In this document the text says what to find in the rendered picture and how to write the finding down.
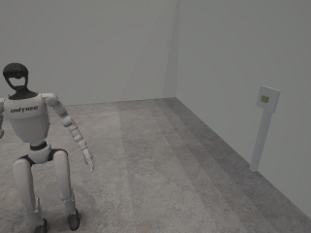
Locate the left robot hand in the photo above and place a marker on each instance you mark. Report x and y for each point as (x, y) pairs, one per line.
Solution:
(87, 155)

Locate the robot left forearm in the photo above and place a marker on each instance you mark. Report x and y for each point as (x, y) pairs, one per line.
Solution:
(77, 135)

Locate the panel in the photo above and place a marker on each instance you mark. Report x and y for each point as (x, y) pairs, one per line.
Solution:
(268, 110)

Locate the robot left upper arm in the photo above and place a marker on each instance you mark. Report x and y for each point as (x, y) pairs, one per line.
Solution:
(53, 101)

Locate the robot left thigh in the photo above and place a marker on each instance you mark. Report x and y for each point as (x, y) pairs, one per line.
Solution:
(61, 167)

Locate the robot torso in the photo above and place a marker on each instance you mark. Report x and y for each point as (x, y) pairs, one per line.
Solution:
(31, 122)

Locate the button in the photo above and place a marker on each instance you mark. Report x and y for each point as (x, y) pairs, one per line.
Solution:
(264, 99)

